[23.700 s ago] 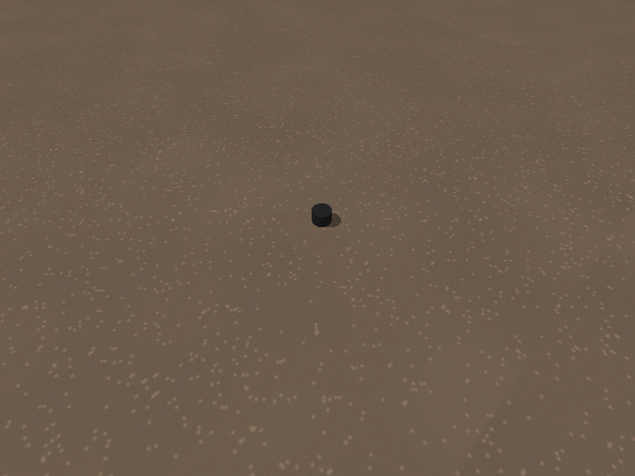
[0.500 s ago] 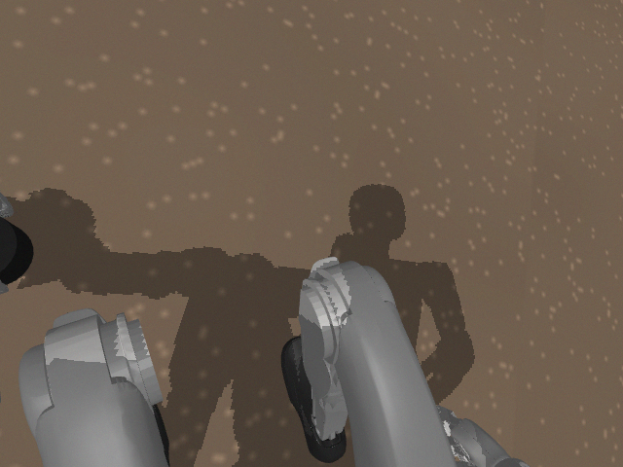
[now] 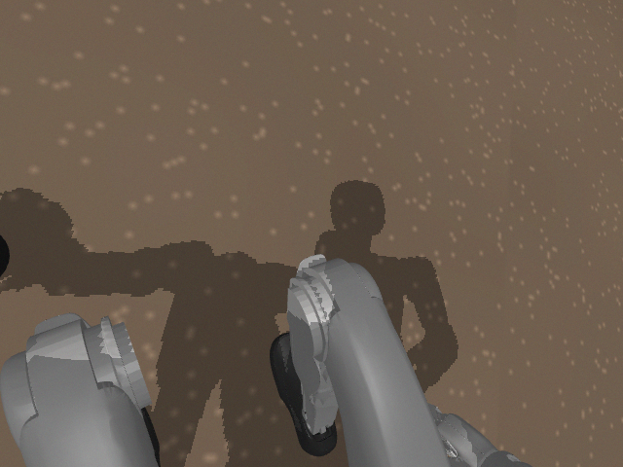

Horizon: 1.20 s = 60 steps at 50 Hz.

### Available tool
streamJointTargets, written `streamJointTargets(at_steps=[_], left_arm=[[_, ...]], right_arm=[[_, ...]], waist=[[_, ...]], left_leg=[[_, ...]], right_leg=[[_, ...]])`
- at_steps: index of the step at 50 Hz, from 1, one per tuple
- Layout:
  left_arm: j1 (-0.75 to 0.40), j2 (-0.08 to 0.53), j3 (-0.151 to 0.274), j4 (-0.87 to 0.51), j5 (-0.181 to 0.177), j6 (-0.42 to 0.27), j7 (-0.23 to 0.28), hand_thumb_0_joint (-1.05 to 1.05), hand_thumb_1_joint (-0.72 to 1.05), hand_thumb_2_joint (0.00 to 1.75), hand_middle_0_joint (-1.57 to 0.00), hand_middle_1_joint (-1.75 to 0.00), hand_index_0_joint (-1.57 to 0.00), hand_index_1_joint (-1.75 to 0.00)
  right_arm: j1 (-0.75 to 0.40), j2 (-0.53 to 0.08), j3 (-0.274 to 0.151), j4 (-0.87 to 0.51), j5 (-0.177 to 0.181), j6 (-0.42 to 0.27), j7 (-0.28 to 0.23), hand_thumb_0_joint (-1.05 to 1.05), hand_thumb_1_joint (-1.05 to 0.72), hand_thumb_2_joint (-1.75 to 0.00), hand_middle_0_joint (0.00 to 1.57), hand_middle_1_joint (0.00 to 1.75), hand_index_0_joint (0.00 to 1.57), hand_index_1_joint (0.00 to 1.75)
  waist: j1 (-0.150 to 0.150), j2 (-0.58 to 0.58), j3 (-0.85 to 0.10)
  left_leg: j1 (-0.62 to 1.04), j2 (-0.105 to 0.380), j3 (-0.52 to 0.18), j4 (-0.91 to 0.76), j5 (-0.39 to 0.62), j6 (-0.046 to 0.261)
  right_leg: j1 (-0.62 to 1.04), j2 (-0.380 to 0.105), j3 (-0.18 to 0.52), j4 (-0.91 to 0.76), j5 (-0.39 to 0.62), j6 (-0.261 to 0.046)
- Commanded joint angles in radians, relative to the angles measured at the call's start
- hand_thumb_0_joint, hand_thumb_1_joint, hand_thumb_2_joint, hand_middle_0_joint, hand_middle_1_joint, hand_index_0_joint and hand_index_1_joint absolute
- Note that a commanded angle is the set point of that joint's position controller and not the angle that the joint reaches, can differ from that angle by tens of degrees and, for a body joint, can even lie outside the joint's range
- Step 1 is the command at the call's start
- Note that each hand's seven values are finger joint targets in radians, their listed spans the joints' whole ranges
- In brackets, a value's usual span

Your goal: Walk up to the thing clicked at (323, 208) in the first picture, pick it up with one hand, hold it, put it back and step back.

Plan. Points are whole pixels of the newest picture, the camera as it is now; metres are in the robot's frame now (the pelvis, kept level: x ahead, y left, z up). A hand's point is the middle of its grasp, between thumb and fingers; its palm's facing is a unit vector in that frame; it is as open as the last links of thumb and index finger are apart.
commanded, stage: open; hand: left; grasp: from above
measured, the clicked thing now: out of the picture +0.41 +0.34 -0.26
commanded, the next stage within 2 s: withdraw in 0.72 s
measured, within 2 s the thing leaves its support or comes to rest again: rests again in 1.04 s
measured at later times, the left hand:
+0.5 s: hand out of the picture +0.40 +0.34 -0.24, palm faces -0.44 -0.18 -0.88, open 13.8 cm
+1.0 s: hand out of the picture +0.41 +0.33 -0.23, palm faces -0.40 -0.16 -0.90, open 13.8 cm
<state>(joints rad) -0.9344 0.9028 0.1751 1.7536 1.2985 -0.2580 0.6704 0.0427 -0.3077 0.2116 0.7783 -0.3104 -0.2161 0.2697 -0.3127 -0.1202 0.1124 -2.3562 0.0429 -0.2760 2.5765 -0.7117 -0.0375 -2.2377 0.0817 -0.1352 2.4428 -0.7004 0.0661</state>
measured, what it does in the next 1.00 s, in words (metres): stands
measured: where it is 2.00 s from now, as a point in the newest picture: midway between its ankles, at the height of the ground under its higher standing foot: (232, 448)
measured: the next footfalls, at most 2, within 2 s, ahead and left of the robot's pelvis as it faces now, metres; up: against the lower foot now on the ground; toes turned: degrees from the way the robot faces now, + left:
none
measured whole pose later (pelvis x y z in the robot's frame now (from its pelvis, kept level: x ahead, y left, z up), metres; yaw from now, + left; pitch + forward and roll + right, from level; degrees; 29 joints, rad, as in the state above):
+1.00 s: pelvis +0.00 +0.00 +0.00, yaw -1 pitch +26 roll -12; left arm -0.91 0.89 0.18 1.66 1.30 -0.24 0.67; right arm 0.05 -0.33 0.21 0.77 -0.30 -0.26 0.30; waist -0.31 -0.12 0.12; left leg -2.35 0.04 -0.29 2.57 -0.71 -0.04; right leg -2.23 0.08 -0.14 2.43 -0.69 0.06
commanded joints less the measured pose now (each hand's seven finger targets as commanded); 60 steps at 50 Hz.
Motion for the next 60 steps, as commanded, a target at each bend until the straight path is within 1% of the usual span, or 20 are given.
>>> streamJointTargets(at_steps=[1,4,6,11,17,19,27,32,33,34,40,42,46,49,50,51,53,56,58,60], left_arm=[[-0.201,0.222,-0.001,-0.092,-0.01,-0.004,0.048,0.0,-0.33,0.86,-0.23,-0.9,-0.24,-0.89],[-0.233,0.207,-0.023,-0.116,-0.02,-0.002,0.05,0.0,-0.4,0.9,-0.17,-0.95,-0.18,-0.94],[-0.205,0.223,-0.003,-0.126,-0.026,0.002,0.062,0.0,-0.45,0.95,-0.14,-0.98,-0.14,-0.97],[-0.207,0.223,0.001,-0.129,-0.022,0.022,0.068,0.0,-0.52,1.0,-0.08,-1.02,-0.08,-1.02],[-0.222,0.223,-0.011,-0.115,-0.026,0.038,0.047,0.0,-0.52,0.98,-0.07,-1.03,-0.07,-1.02],[-0.194,0.245,0.021,-0.11,-0.034,0.035,0.048,0.0,-0.51,0.99,-0.07,-1.04,-0.08,-1.03],[-0.205,0.225,-0.002,-0.128,-0.053,0.009,0.018,0.0,-0.5,0.97,-0.07,-1.05,-0.08,-1.03],[-0.207,0.238,0.0,-0.128,-0.04,-0.01,0.023,0.0,-0.48,0.97,-0.07,-1.07,-0.08,-1.05],[-0.225,0.228,-0.018,-0.125,-0.037,-0.012,0.023,0.0,-0.48,0.98,-0.07,-1.07,-0.08,-1.05],[-0.202,0.244,0.005,-0.118,-0.032,-0.013,0.029,0.0,-0.48,0.97,-0.07,-1.07,-0.08,-1.05],[-0.206,0.239,-0.003,-0.117,-0.02,-0.004,0.056,0.0,-0.46,0.99,-0.07,-1.07,-0.09,-1.05],[-0.217,0.203,-0.035,-0.106,-0.024,0.004,0.058,0.0,-0.48,0.95,-0.06,-1.03,-0.09,-1.0],[-0.201,0.279,0.015,-0.151,-0.017,0.015,0.058,0.0,-0.5,0.96,-0.06,-1.01,-0.08,-0.99],[-0.224,0.246,0.016,-0.308,-0.033,0.028,0.045,0.0,-0.51,0.97,-0.06,-1.01,-0.07,-0.99],[-0.19,0.27,0.049,-0.317,-0.041,0.038,0.04,0.0,-0.52,0.97,-0.06,-1.01,-0.07,-1.0],[-0.182,0.221,0.021,-0.379,-0.052,0.047,0.027,0.0,-0.52,0.97,-0.06,-1.01,-0.07,-1.0],[-0.164,0.214,0.037,-0.47,-0.071,0.067,0.005,0.0,-0.52,0.97,-0.06,-1.0,-0.07,-0.99],[-0.124,0.132,0.012,-0.572,-0.104,0.113,-0.054,0.0,-0.52,0.98,-0.06,-1.0,-0.07,-1.0],[-0.136,0.048,-0.054,-0.586,-0.124,0.143,-0.111,0.0,-0.52,0.98,-0.07,-1.0,-0.07,-1.0],[-0.155,0.029,-0.067,-0.631,-0.145,0.164,-0.169,0.0,-0.53,0.99,-0.07,-1.01,-0.07,-1.01]], right_arm=[[0.17,-0.314,-0.087,-0.003,-0.001,-0.011,-0.011,0.0,-0.89,-0.9,0.2,0.3,0.2,0.3],[0.16,-0.313,-0.088,-0.004,0.001,-0.025,-0.003,0.0,-0.89,-0.9,0.2,0.3,0.2,0.3],[0.151,-0.317,-0.089,0.001,0.005,-0.028,-0.003,0.0,-0.89,-0.9,0.2,0.3,0.2,0.3],[0.153,-0.321,-0.091,0.001,0.006,-0.038,0.009,0.0,-0.89,-0.9,0.2,0.3,0.2,0.3],[0.154,-0.33,-0.092,-0.002,0.013,-0.058,0.024,0.0,-0.89,-0.9,0.2,0.3,0.2,0.3],[0.171,-0.337,-0.094,0.001,0.012,-0.057,0.024,0.0,-0.89,-0.9,0.2,0.3,0.2,0.3],[0.174,-0.33,-0.091,-0.003,0.02,-0.054,0.018,0.0,-0.89,-0.9,0.2,0.3,0.2,0.3],[0.176,-0.322,-0.082,0.003,0.018,-0.043,0.016,0.0,-0.89,-0.9,0.2,0.3,0.2,0.3],[0.173,-0.335,-0.082,-0.007,0.015,-0.045,0.017,0.0,-0.89,-0.9,0.2,0.3,0.2,0.3],[0.187,-0.334,-0.083,-0.001,0.014,-0.04,0.015,0.0,-0.89,-0.9,0.2,0.3,0.2,0.3],[0.162,-0.334,-0.081,-0.006,0.014,-0.044,0.014,0.0,-0.89,-0.9,0.2,0.3,0.2,0.3],[0.155,-0.333,-0.077,-0.015,0.011,-0.053,0.02,0.0,-0.9,-0.9,0.2,0.3,0.2,0.3],[0.154,-0.341,-0.085,-0.01,0.018,-0.055,0.016,0.0,-0.9,-0.9,0.2,0.3,0.2,0.3],[0.144,-0.318,-0.105,-0.019,0.03,-0.058,0.023,0.0,-0.9,-0.9,0.2,0.3,0.2,0.3],[0.143,-0.318,-0.117,-0.02,0.038,-0.056,0.024,0.0,-0.9,-0.9,0.2,0.3,0.2,0.3],[0.151,-0.299,-0.122,-0.021,0.045,-0.05,0.028,0.0,-0.9,-0.9,0.2,0.3,0.2,0.3],[0.165,-0.295,-0.155,-0.015,0.067,-0.031,0.031,0.0,-0.9,-0.9,0.2,0.3,0.2,0.3],[0.181,-0.28,-0.205,-0.018,0.107,0.004,0.031,0.0,-0.9,-0.9,0.2,0.3,0.2,0.3],[0.198,-0.269,-0.229,-0.01,0.139,0.029,0.028,0.0,-0.9,-0.9,0.2,0.3,0.2,0.3],[0.227,-0.262,-0.253,-0.014,0.166,0.054,0.018,0.0,-0.9,-0.9,0.2,0.3,0.2,0.3]], waist=[[-0.018,0.446,-0.608],[-0.028,0.445,-0.612],[-0.008,0.461,-0.636],[-0.009,0.481,-0.62],[-0.025,0.486,-0.589],[-0.018,0.473,-0.6],[-0.023,0.437,-0.617],[-0.021,0.459,-0.625],[-0.037,0.447,-0.6],[-0.023,0.454,-0.613],[-0.019,0.447,-0.605],[-0.031,0.437,-0.588],[0.002,0.496,-0.631],[0.033,0.578,-0.729],[0.046,0.598,-0.75],[0.064,0.616,-0.777],[0.091,0.638,-0.842],[0.119,0.634,-0.882],[0.11,0.566,-0.86],[0.119,0.528,-0.878]], left_leg=[[0.462,0.006,0.139,-0.255,0.166,0.044],[0.459,0.007,0.14,-0.241,0.161,0.044],[0.478,0.01,0.135,-0.254,0.181,0.04],[0.483,0.01,0.135,-0.256,0.19,0.037],[0.484,0.009,0.133,-0.247,0.183,0.037],[0.486,0.009,0.129,-0.26,0.19,0.037],[0.457,0.009,0.132,-0.243,0.19,0.046],[0.484,0.014,0.127,-0.252,0.199,0.041],[0.47,0.01,0.126,-0.245,0.184,0.043],[0.477,0.011,0.128,-0.258,0.19,0.043],[0.461,0.012,0.131,-0.251,0.175,0.042],[0.467,0.009,0.131,-0.251,0.178,0.042],[0.506,0.01,0.127,-0.274,0.178,0.033],[0.565,0.009,0.139,-0.284,0.227,0.024],[0.578,0.012,0.144,-0.282,0.233,0.023],[0.578,0.006,0.158,-0.289,0.253,0.025],[0.591,0.002,0.17,-0.305,0.274,0.026],[0.608,-0.002,0.186,-0.346,0.274,0.027],[0.584,-0.004,0.193,-0.362,0.254,0.037],[0.578,-0.01,0.194,-0.401,0.223,0.044]], right_leg=[[0.317,0.03,-0.127,-0.228,0.236,-0.08],[0.319,0.027,-0.121,-0.224,0.235,-0.079],[0.33,0.034,-0.127,-0.228,0.251,-0.082],[0.317,0.031,-0.134,-0.219,0.259,-0.081],[0.285,0.023,-0.136,-0.203,0.255,-0.08],[0.311,0.024,-0.14,-0.216,0.258,-0.08],[0.337,0.026,-0.128,-0.233,0.267,-0.075],[0.344,0.03,-0.135,-0.227,0.271,-0.079],[0.315,0.024,-0.141,-0.223,0.259,-0.076],[0.338,0.03,-0.135,-0.233,0.261,-0.078],[0.327,0.033,-0.129,-0.23,0.247,-0.079],[0.307,0.029,-0.141,-0.231,0.249,-0.077],[0.312,0.026,-0.14,-0.217,0.24,-0.084],[0.328,0.025,-0.129,-0.21,0.279,-0.09],[0.332,0.025,-0.122,-0.209,0.288,-0.092],[0.333,0.026,-0.113,-0.222,0.305,-0.092],[0.338,0.022,-0.102,-0.232,0.323,-0.094],[0.316,0.01,-0.085,-0.259,0.322,-0.098],[0.293,0.007,-0.07,-0.286,0.31,-0.096],[0.307,0.001,-0.056,-0.319,0.282,-0.098]])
